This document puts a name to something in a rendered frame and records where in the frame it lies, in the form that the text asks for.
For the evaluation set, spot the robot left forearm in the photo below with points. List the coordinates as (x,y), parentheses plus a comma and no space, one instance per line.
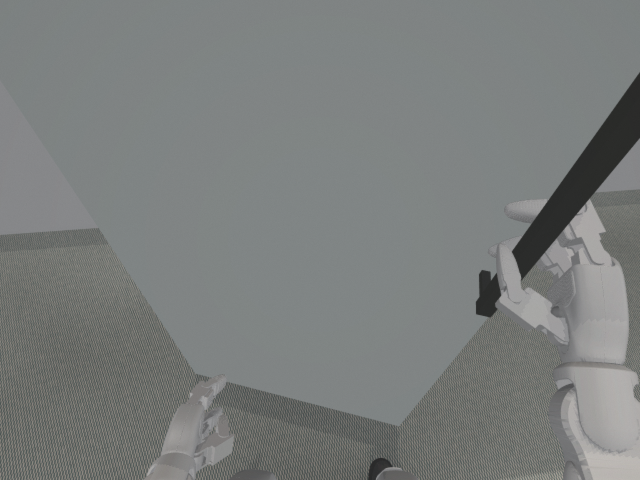
(172,466)

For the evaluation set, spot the robot right forearm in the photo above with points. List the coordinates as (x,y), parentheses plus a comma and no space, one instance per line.
(596,419)

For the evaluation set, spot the right robot hand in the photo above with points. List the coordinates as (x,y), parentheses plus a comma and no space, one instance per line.
(588,286)

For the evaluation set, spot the left robot hand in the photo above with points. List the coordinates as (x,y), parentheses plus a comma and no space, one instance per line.
(190,426)

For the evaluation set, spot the handle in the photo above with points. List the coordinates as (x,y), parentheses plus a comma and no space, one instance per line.
(614,139)

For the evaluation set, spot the right robot foot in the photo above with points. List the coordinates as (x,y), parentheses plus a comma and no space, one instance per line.
(377,467)

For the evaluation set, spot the fridge door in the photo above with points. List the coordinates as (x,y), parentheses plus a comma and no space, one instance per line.
(305,191)

